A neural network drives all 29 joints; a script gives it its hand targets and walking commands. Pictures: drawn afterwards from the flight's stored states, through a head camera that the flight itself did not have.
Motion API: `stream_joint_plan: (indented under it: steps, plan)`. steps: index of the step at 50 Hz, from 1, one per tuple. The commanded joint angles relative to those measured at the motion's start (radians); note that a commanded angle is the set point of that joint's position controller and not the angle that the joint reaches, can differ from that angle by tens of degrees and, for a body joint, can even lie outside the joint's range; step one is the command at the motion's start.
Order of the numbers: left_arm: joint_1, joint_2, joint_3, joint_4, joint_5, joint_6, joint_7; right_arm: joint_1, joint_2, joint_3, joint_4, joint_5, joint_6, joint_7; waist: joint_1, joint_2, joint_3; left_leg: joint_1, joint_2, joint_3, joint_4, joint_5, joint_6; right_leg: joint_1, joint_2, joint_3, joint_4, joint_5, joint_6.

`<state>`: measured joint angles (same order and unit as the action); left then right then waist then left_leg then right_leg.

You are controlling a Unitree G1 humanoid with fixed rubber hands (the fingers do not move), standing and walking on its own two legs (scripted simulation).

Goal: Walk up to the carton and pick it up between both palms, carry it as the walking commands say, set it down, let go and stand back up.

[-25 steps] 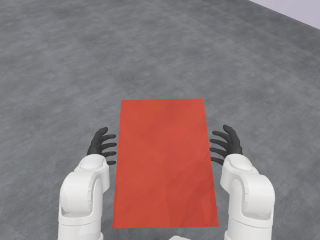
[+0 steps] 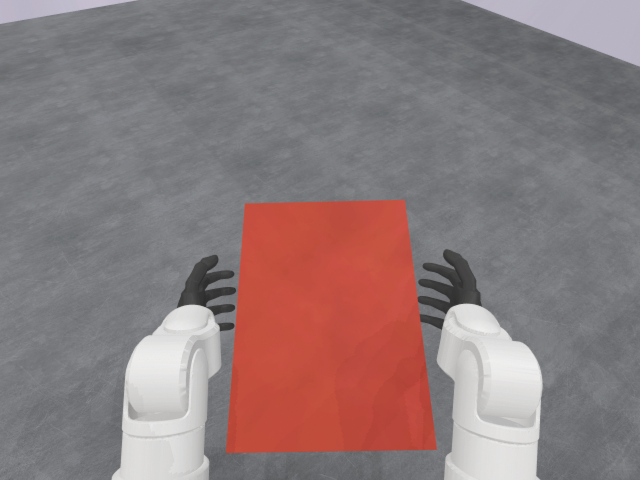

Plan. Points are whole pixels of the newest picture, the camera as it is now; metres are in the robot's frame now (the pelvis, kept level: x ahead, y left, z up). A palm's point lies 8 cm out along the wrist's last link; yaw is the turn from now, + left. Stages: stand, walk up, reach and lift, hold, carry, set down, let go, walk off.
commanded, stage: carry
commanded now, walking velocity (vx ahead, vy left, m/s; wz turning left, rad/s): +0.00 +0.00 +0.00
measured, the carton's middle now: (327, 323) +0.32 -0.02 +0.01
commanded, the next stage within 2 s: none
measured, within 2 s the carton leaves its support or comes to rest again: neither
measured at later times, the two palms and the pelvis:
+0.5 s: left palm (196, 345) +0.25 +0.13 +0.07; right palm (458, 345) +0.25 -0.16 +0.08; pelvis -0.03 +0.00 +0.00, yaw +0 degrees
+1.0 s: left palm (183, 336) +0.28 +0.16 +0.04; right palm (424, 328) +0.29 -0.14 +0.05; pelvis +0.01 +0.02 +0.00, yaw +0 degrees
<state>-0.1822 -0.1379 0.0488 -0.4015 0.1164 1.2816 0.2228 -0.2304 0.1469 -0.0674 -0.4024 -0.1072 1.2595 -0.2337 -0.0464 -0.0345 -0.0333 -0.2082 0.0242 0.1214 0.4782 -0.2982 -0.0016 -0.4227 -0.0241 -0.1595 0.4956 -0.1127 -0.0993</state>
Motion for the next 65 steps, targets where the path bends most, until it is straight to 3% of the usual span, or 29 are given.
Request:
stream_joint_plan:
  steps: [1,2,4,7,9,11,19,22,23,27,29,30,33,37,39,44,47,48,49,53,54,57,58,59,60,64,65]
  plan:
    - [-0.444,-0.976,-0.547,-0.099,-0.35,-0.057,-0.25,-0.305,1.037,0.569,0.027,0.371,-0.011,0.289,0.04,0.07,-0.303,-0.01,0.101,-0.085,-0.076,-0.167,0.054,0.193,-0.149,0.18,-0.153,-0.225,0.061]
    - [-0.478,-1.003,-0.563,-0.137,-0.37,-0.066,-0.252,-0.349,1.062,0.584,-0.02,0.387,-0.021,0.293,0.04,0.047,-0.299,-0.032,0.096,-0.081,-0.072,-0.184,0.053,0.193,-0.15,0.182,-0.164,-0.258,0.063]
    - [-0.515,-0.983,-0.534,-0.074,-0.359,-0.083,-0.258,-0.359,1.035,0.538,0.048,0.352,-0.038,0.292,0.036,0.005,-0.277,-0.035,0.083,-0.06,-0.047,-0.166,0.046,0.166,-0.156,0.2,-0.185,-0.303,0.059]
    - [-0.536,-0.995,-0.541,-0.1,-0.378,-0.109,-0.262,-0.373,1.057,0.549,0.026,0.359,-0.063,0.285,0.032,-0.036,-0.271,-0.029,0.059,-0.044,-0.029,-0.185,0.051,0.143,-0.157,0.212,-0.225,-0.376,0.076]
    - [-0.546,-0.971,-0.524,-0.046,-0.36,-0.116,-0.263,-0.357,1.025,0.512,0.087,0.329,-0.074,0.283,0.029,-0.008,-0.263,-0.028,0.056,-0.044,-0.04,-0.197,0.059,0.14,-0.147,0.194,-0.228,-0.371,0.088]
    - [-0.532,-0.982,-0.523,-0.043,-0.359,-0.129,-0.265,-0.383,1.03,0.527,0.053,0.339,-0.09,0.282,0.029,-0.014,-0.282,-0.033,0.063,-0.051,-0.05,-0.197,0.063,0.154,-0.14,0.182,-0.214,-0.348,0.093]
    - [-0.538,-0.924,-0.463,0.066,-0.301,-0.195,-0.267,-0.396,0.989,0.479,0.167,0.302,-0.155,0.291,0.032,0.004,-0.3,-0.059,0.073,-0.068,-0.061,-0.206,0.063,0.181,-0.128,0.166,-0.166,-0.304,0.092]
    - [-0.543,-0.934,-0.475,0.043,-0.308,-0.219,-0.268,-0.41,1.003,0.499,0.141,0.312,-0.178,0.293,0.031,-0.02,-0.286,-0.08,0.066,-0.063,-0.049,-0.205,0.064,0.175,-0.134,0.167,-0.178,-0.325,0.093]
    - [-0.534,-0.9,-0.438,0.105,-0.278,-0.229,-0.268,-0.41,0.977,0.473,0.203,0.291,-0.187,0.295,0.031,-0.027,-0.288,-0.069,0.063,-0.055,-0.044,-0.205,0.064,0.17,-0.132,0.168,-0.188,-0.334,0.096]
    - [-0.536,-0.901,-0.453,0.095,-0.283,-0.259,-0.268,-0.428,0.976,0.481,0.178,0.297,-0.22,0.296,0.03,0.002,-0.318,-0.042,0.071,-0.067,-0.048,-0.183,0.067,0.17,-0.132,0.169,-0.165,-0.278,0.094]
    - [-0.53,-0.878,-0.438,0.126,-0.269,-0.277,-0.268,-0.41,0.956,0.46,0.223,0.278,-0.238,0.297,0.032,0.009,-0.33,-0.042,0.075,-0.071,-0.036,-0.157,0.063,0.182,-0.138,0.179,-0.157,-0.245,0.083]
    - [-0.53,-0.865,-0.43,0.122,-0.266,-0.289,-0.269,-0.409,0.953,0.462,0.225,0.278,-0.248,0.299,0.033,-0.014,-0.333,-0.041,0.072,-0.065,-0.024,-0.142,0.058,0.188,-0.144,0.182,-0.16,-0.243,0.079]
    - [-0.512,-0.87,-0.446,0.109,-0.282,-0.305,-0.267,-0.401,0.951,0.475,0.202,0.289,-0.266,0.295,0.032,-0.01,-0.345,-0.023,0.067,-0.053,-0.007,-0.121,0.056,0.183,-0.149,0.187,-0.166,-0.238,0.075]
    - [-0.489,-0.828,-0.423,0.165,-0.258,-0.348,-0.272,-0.363,0.914,0.447,0.278,0.261,-0.306,0.302,0.032,-0.01,-0.333,-0.025,0.078,-0.068,-0.008,-0.089,0.052,0.196,-0.152,0.185,-0.136,-0.157,0.062]
    - [-0.483,-0.822,-0.42,0.157,-0.26,-0.364,-0.271,-0.381,0.894,0.445,0.247,0.265,-0.325,0.3,0.032,-0.012,-0.331,-0.019,0.081,-0.077,-0.01,-0.076,0.053,0.199,-0.15,0.183,-0.123,-0.132,0.059]
    - [-0.453,-0.797,-0.428,0.194,-0.244,-0.416,-0.282,-0.332,0.87,0.434,0.303,0.236,-0.377,0.311,0.028,0.002,-0.347,0.009,0.097,-0.093,-0.023,-0.019,0.05,0.236,-0.141,0.168,-0.06,0.049,0.049]
    - [-0.437,-0.804,-0.455,0.165,-0.249,-0.434,-0.284,-0.326,0.872,0.456,0.263,0.243,-0.397,0.315,0.027,0.007,-0.363,0.033,0.107,-0.099,-0.021,0.051,0.049,0.245,-0.137,0.158,-0.026,0.155,0.045]
    - [-0.44,-0.811,-0.475,0.105,-0.269,-0.434,-0.283,-0.34,0.877,0.476,0.198,0.265,-0.4,0.312,0.028,0.024,-0.351,0.029,0.109,-0.097,-0.018,0.076,0.046,0.247,-0.136,0.154,-0.022,0.178,0.045]
    - [-0.439,-0.8,-0.469,0.147,-0.252,-0.436,-0.286,-0.309,0.867,0.458,0.26,0.236,-0.399,0.316,0.027,0.013,-0.358,0.03,0.111,-0.101,-0.015,0.1,0.049,0.248,-0.133,0.151,-0.015,0.191,0.043]
    - [-0.419,-0.787,-0.477,0.167,-0.242,-0.444,-0.292,-0.287,0.852,0.453,0.288,0.223,-0.409,0.325,0.026,0.021,-0.343,0.057,0.119,-0.102,-0.016,0.163,0.044,0.235,-0.13,0.149,0.001,0.23,0.04]
    - [-0.436,-0.806,-0.502,0.124,-0.256,-0.445,-0.293,-0.303,0.877,0.472,0.252,0.24,-0.412,0.327,0.027,0.039,-0.336,0.058,0.122,-0.1,-0.014,0.178,0.043,0.229,-0.125,0.142,0.001,0.213,0.044]
    - [-0.419,-0.784,-0.476,0.205,-0.224,-0.456,-0.302,-0.297,0.849,0.445,0.323,0.21,-0.424,0.339,0.028,0.035,-0.339,0.066,0.128,-0.105,-0.013,0.213,0.038,0.228,-0.121,0.143,0.008,0.22,0.043]
    - [-0.443,-0.805,-0.498,0.147,-0.248,-0.463,-0.301,-0.308,0.87,0.465,0.276,0.231,-0.428,0.34,0.028,0.031,-0.34,0.073,0.129,-0.104,-0.013,0.209,0.041,0.226,-0.12,0.145,0.006,0.21,0.042]
    - [-0.42,-0.778,-0.471,0.214,-0.221,-0.464,-0.305,-0.288,0.85,0.442,0.347,0.209,-0.43,0.344,0.028,0.029,-0.328,0.064,0.13,-0.108,-0.017,0.212,0.04,0.229,-0.117,0.142,0.008,0.213,0.044]
    - [-0.427,-0.803,-0.488,0.182,-0.234,-0.466,-0.304,-0.322,0.863,0.465,0.288,0.228,-0.435,0.344,0.029,0.029,-0.328,0.068,0.128,-0.1,-0.015,0.207,0.038,0.225,-0.119,0.146,0.006,0.212,0.045]
    - [-0.436,-0.794,-0.473,0.237,-0.213,-0.475,-0.312,-0.329,0.856,0.446,0.345,0.208,-0.443,0.354,0.029,0.037,-0.319,0.063,0.131,-0.107,-0.024,0.173,0.042,0.219,-0.113,0.148,-0.001,0.17,0.045]
    - [-0.458,-0.81,-0.495,0.163,-0.243,-0.477,-0.308,-0.335,0.872,0.461,0.282,0.234,-0.444,0.35,0.029,0.038,-0.317,0.063,0.132,-0.106,-0.03,0.168,0.04,0.219,-0.113,0.145,0.001,0.161,0.045]
